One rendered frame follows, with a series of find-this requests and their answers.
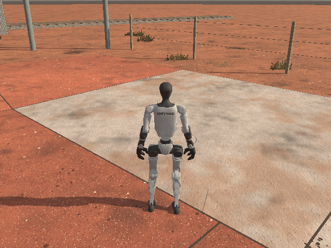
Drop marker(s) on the humanoid robot head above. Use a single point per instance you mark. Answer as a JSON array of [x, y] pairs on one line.
[[165, 91]]

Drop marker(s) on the right robot upper arm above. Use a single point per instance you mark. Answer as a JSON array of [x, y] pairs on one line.
[[184, 118]]

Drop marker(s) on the robot left hand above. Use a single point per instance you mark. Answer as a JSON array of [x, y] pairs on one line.
[[139, 152]]

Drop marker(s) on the left robot forearm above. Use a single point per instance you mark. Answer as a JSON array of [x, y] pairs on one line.
[[142, 138]]

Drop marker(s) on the robot left thigh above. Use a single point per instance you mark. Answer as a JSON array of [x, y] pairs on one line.
[[153, 157]]

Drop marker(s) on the right robot forearm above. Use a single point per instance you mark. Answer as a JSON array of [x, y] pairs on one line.
[[188, 137]]

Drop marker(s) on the left robot upper arm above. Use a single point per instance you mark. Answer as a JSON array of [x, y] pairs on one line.
[[147, 118]]

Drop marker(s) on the robot right hand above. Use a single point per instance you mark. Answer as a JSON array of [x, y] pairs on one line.
[[192, 152]]

